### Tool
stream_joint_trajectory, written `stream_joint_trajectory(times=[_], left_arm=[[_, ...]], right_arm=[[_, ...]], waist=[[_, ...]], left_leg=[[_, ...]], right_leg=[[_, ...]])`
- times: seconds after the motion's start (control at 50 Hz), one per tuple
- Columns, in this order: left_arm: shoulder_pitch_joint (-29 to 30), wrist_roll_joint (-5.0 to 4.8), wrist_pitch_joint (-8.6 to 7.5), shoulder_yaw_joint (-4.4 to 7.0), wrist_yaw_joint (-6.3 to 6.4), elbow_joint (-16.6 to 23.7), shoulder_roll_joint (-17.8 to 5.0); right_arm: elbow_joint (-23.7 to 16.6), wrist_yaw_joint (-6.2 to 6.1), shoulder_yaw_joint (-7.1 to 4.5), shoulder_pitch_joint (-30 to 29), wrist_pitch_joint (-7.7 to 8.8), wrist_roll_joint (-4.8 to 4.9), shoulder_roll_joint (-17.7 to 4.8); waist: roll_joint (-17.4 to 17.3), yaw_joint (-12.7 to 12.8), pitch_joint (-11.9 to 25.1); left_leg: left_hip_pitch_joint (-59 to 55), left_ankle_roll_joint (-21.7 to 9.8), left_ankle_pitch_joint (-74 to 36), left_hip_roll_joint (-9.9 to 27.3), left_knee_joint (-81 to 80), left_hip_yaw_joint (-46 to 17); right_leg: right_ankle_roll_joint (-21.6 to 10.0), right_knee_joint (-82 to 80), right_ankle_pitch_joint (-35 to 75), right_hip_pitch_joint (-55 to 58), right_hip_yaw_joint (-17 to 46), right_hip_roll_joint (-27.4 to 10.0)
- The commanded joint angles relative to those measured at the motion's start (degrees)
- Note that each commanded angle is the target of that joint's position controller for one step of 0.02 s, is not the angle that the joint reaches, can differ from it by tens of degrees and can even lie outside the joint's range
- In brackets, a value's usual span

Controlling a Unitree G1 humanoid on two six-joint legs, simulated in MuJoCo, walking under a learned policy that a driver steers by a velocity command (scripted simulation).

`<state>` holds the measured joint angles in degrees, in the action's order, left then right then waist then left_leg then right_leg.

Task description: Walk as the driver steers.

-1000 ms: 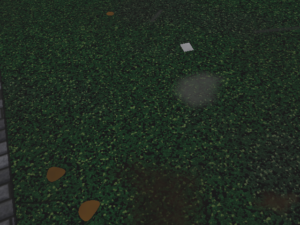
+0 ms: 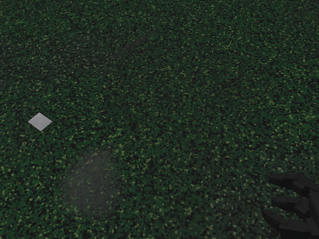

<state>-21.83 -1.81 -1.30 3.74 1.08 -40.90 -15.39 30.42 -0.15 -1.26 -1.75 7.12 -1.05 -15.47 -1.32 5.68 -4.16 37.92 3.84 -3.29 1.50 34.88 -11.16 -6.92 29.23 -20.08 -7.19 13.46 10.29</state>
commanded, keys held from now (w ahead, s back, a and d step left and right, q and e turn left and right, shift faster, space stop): e+shift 0.06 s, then q+shift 0.92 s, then shift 0.02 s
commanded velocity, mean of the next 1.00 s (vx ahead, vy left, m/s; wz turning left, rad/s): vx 0.11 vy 0.00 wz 0.42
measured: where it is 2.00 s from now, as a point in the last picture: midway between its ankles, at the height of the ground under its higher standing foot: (137, 226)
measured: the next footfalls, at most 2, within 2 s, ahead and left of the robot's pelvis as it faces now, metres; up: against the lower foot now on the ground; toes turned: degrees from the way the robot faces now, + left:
left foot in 0.08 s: +0.31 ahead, +0.14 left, +0.00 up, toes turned -14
right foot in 0.44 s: +0.25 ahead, -0.05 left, +0.00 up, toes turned +8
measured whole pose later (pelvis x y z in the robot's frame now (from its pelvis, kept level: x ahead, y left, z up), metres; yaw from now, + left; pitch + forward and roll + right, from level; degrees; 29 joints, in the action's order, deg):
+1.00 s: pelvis +0.18 +0.10 +0.00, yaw +30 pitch +3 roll -2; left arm -6.6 0.7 -0.2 5.7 1.5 -38.9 -19.5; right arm 32.5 0.3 -4.5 9.7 -2.3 0.7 -18.9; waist 1.4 0.7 -4.2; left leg 20.5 -2.4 13.6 -1.7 31.4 -2.5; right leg 3.5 64.4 -26.2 -30.5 1.3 -2.5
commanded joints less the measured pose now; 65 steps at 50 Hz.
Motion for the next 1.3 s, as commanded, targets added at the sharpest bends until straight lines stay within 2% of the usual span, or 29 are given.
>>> stream_joint_trajectory(times=[0.02,0.06,0.08,0.1,0.12,0.16,0.18,0.22,0.28,0.32,0.42,0.44,0.46,0.48,0.5,0.52,0.56,0.72,0.84,0.86,0.88,0.9,0.92,0.96,0.98,1.06,1.08,1.14,1.3], left_arm=[[2.2,-0.72,0.76,3.05,1.36,3.1,-8.6],[5.6,-0.44,0.94,2.87,1.68,4.7,-7.0],[4.6,0.93,0.96,1.43,1.45,5.9,-3.1],[-8.8,2.01,0.94,-0.22,0.91,5.5,2.9],[-15.3,0.02,0.94,0.2,-0.08,4.7,-5.4],[0.1,0.38,2.69,0.68,0.14,4.3,-9.0],[4.4,1.64,3.04,0.49,0.43,5.4,-8.3],[8.3,2.94,2.38,-0.16,0.37,7.6,-6.1],[9.4,2.66,0.9,-1.04,1.04,7.3,-3.6],[9.2,1.98,1.44,-0.62,0.92,6.3,-5.4],[12.9,1.85,1.57,0.14,-0.36,6.8,-6.0],[11.3,2.09,1.3,0.75,-0.33,6.4,-7.5],[8.8,3.91,1.16,1.72,-0.16,6.0,-11.5],[12.3,5.51,1.11,1.76,-0.15,7.0,-11.9],[16.6,5.93,0.49,1.1,0.13,8.1,-9.4],[20.0,4.89,0.16,0.35,0.61,9.0,-6.3],[21.6,3.08,-0.08,-0.07,1.06,9.2,-5.0],[15.6,2.98,1.93,2.55,1.03,6.7,-10.7],[16.0,-0.26,0.46,3.86,-0.86,5.0,-11.4],[13.2,-0.23,0.12,3.53,-1.19,3.6,-9.4],[12.3,1.9,-0.23,2.88,-1.33,5.2,-7.3],[16.8,3.79,-0.58,1.64,-0.96,9.4,-4.8],[20.8,3.24,-0.42,2.6,-0.53,8.9,-8.7],[20.0,2.27,-0.19,2.77,0.67,8.0,-8.5],[18.7,2.78,0.03,3.08,1.24,7.6,-9.4],[13.7,2.3,0.39,2.36,0.68,4.6,-7.5],[13.4,2.11,0.33,1.91,0.33,4.4,-6.8],[16.4,1.04,-0.72,1.55,-1.34,6.0,-7.4],[12.2,-0.17,-4.85,0.48,-2.81,5.5,-6.2]], right_arm=[[-3.6,0.09,-3.03,-0.4,0.1,1.76,-6.3],[-1.2,-0.15,-4.36,7.7,0.64,1.06,-8.1],[0.9,-0.08,-4.36,17.4,0.68,-0.11,-9.5],[0.6,0.34,-3.9,18.5,0.17,-2.08,-11.7],[2.1,1.11,-4.61,18.1,-0.23,-0.81,-12.8],[0.1,0.8,-1.93,9.7,-2.04,-0.63,-3.9],[0.4,1.08,-1.01,7.7,-2.7,-0.1,-3.1],[1.7,1.33,-2.09,6.7,-3.6,0.95,-6.0],[3.6,1.02,-4.12,10.3,-4.41,0.89,-9.8],[3.2,0.77,-4.83,10.5,-5.22,1.68,-11.0],[2.4,-0.71,-5.59,10.1,-8.0,3.08,-10.7],[2.5,-1.01,-5.38,11.3,-8.31,3.12,-9.7],[1.1,-1.16,-4.85,10.9,-8.37,3.2,-7.6],[1.1,-1.03,-4.93,13.2,-7.98,3.75,-7.2],[1.7,-0.82,-6.28,15.2,-7.72,2.74,-11.0],[3.5,-0.82,-6.87,17.6,-8.21,2.68,-12.2],[5.0,-1.09,-6.56,20.1,-9.46,2.24,-10.0],[-1.6,1.63,-3.58,10.3,-9.79,2.52,-5.4],[-1.4,2.15,-5.38,13.0,-11.75,2.61,-8.2],[0.0,1.33,-6.55,17.1,-11.71,2.29,-10.4],[-0.1,0.05,-9.03,21.7,-11.31,2.21,-18.8],[-2.1,0.2,-9.0,18.9,-10.02,0.08,-22.3],[-2.1,1.07,-8.02,18.7,-8.57,-0.17,-17.8],[-1.1,0.35,-6.97,13.8,-7.8,1.86,-14.7],[-1.8,-0.24,-6.39,10.4,-8.31,2.59,-13.3],[-2.0,-1.44,-5.25,8.5,-8.93,1.1,-11.6],[-1.1,-1.56,-5.1,10.4,-8.81,1.59,-11.2],[0.3,-0.86,-4.81,12.6,-7.55,1.93,-12.6],[2.1,0.79,-3.37,12.9,-4.62,2.4,-11.2]], waist=[[7.9,-2.9,5.2],[8.7,-7.9,10.7],[4.6,-10.6,20.3],[-14.6,-3.6,28.1],[-18.8,-2.2,33.8],[-4.3,-6.0,20.3],[-0.7,-5.2,14.4],[-2.2,-3.6,7.1],[-5.8,-4.2,11.8],[-6.2,-3.8,14.5],[-6.8,-3.1,8.2],[-6.0,-2.6,8.5],[2.8,-2.1,9.9],[14.2,-4.0,9.0],[12.3,-6.4,7.0],[8.7,-7.9,6.6],[7.1,-8.1,6.0],[8.6,-2.9,7.5],[9.7,-6.6,8.7],[5.3,-8.2,10.3],[-10.5,-9.0,11.5],[-19.6,-8.2,16.4],[-9.4,-11.9,17.4],[-3.5,-7.6,10.8],[-4.4,-6.0,9.7],[-5.0,-4.9,12.5],[-4.8,-5.7,13.9],[-10.0,-8.2,10.2],[-8.1,-6.6,3.2]], left_leg=[[-22.2,0.4,-4.5,-7.3,-8.9,5.9],[-30.4,-1.6,-10.6,-4.6,-13.0,5.3],[-43.3,-5.1,-19.8,4.8,-7.6,0.7],[-58.2,-15.1,-45.9,20.7,-4.0,-21.2],[-59.6,-23.0,-15.7,28.1,-7.2,-40.4],[-43.5,-17.8,9.1,15.2,-13.8,-24.1],[-34.5,-15.5,9.9,10.9,-15.5,-19.3],[-24.7,-13.1,1.3,5.1,-17.0,-13.3],[-27.5,-15.7,-17.2,4.8,-15.6,-12.6],[-28.2,-16.4,-5.5,6.3,-16.8,-16.5],[-16.1,-12.0,26.6,2.4,-20.2,-19.6],[-12.1,-9.6,30.8,0.1,-17.7,-18.1],[-3.5,-6.6,36.5,-4.0,-8.4,-11.4],[-0.7,-4.2,37.0,-9.9,9.3,0.6],[-0.4,-1.9,34.4,-5.3,20.7,2.2],[-1.5,-0.8,31.6,-4.2,25.6,3.5],[0.9,1.4,27.1,-2.4,34.3,5.4],[-4.2,3.2,22.1,3.2,17.4,12.8],[-19.4,-3.4,16.4,0.0,-2.8,16.8],[-28.8,-6.1,8.6,-1.2,-8.4,14.5],[-43.0,-12.2,-17.9,10.2,-10.6,-3.6],[-45.9,-25.0,-22.4,20.8,-11.2,-23.4],[-43.9,-24.9,-16.2,19.5,-13.4,-19.0],[-36.9,-18.4,-5.0,12.6,-13.8,-11.0],[-33.4,-16.9,-3.9,11.0,-13.9,-9.3],[-28.6,-16.5,-8.5,8.3,-12.5,-5.0],[-28.9,-16.4,4.6,7.6,-13.9,-5.4],[-26.4,-17.0,36.8,9.3,-20.1,-12.8],[-20.1,-15.9,39.5,10.7,-19.7,-11.1]], right_leg=[[-0.4,0.0,18.1,-12.1,11.3,-5.1],[3.7,13.8,22.0,-7.4,9.9,-3.9],[6.0,29.4,8.7,-9.0,4.3,-2.9],[8.9,49.5,-29.0,-22.6,1.4,3.6],[9.7,59.7,-20.5,-28.8,2.5,-2.3],[11.5,56.2,-9.8,-28.8,-3.2,-6.8],[11.6,51.4,-7.8,-26.5,-5.5,-7.8],[10.5,33.8,-7.6,-21.6,-8.6,-9.6],[10.4,18.8,-8.7,-14.4,-9.8,-6.8],[9.4,14.7,-3.9,-11.6,-8.1,-5.8],[5.9,-1.8,6.9,-1.6,-7.8,-5.6],[4.2,-6.0,8.3,3.9,-6.4,-9.1],[-1.2,-9.1,2.7,9.1,3.9,-20.0],[-6.9,-14.3,8.1,4.8,14.1,-30.6],[-8.0,-13.4,15.5,0.3,13.0,-32.6],[-6.0,-12.1,18.7,-0.9,7.1,-29.2],[-4.3,-10.6,24.2,0.5,-0.1,-25.5],[-6.1,-9.4,32.5,4.3,-12.9,-26.6],[0.3,0.2,30.7,1.4,-19.6,-28.7],[4.1,8.2,26.5,-3.9,-22.9,-25.8],[9.8,26.2,3.8,-21.6,-26.5,-19.3],[12.5,39.1,-19.6,-36.3,-17.5,-11.3],[11.7,43.6,-17.9,-37.2,-10.3,-12.2],[9.9,39.2,-7.9,-36.7,-8.6,-13.4],[10.1,36.2,-4.2,-34.8,-8.4,-13.3],[12.3,30.4,2.3,-26.7,-10.6,-11.0],[12.2,26.8,4.0,-25.7,-10.8,-11.2],[10.7,18.0,4.9,-25.3,-11.2,-11.5],[4.3,3.9,5.6,-14.1,-15.5,-12.3]])
Velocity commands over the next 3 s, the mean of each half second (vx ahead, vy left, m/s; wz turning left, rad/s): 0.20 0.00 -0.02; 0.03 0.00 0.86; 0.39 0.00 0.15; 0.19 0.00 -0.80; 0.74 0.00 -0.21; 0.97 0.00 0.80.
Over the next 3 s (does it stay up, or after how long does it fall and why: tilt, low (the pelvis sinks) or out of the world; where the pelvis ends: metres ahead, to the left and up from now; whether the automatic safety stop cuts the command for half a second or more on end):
stays up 1.11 0.12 0.00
